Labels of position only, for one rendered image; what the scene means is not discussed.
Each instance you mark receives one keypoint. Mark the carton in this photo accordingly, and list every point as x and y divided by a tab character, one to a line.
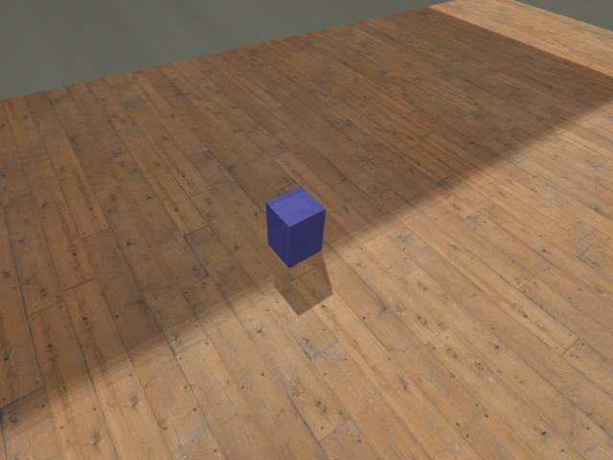
295	226

